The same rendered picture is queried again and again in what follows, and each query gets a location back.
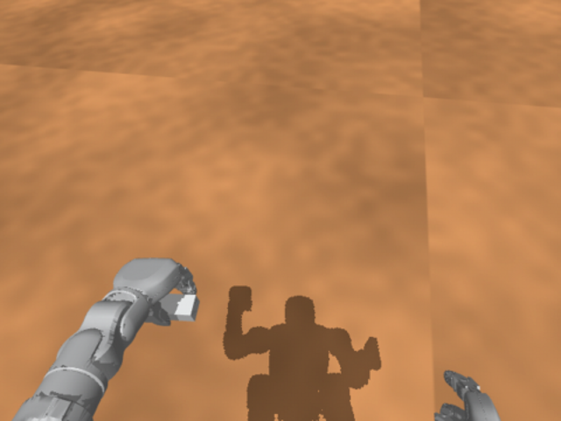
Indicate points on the left robot hand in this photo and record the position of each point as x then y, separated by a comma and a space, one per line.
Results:
154, 278

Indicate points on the right robot hand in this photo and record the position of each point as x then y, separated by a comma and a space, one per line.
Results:
478, 406

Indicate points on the left robot arm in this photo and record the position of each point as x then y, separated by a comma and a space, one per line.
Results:
75, 384

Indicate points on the small box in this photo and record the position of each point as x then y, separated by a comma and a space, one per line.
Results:
180, 307

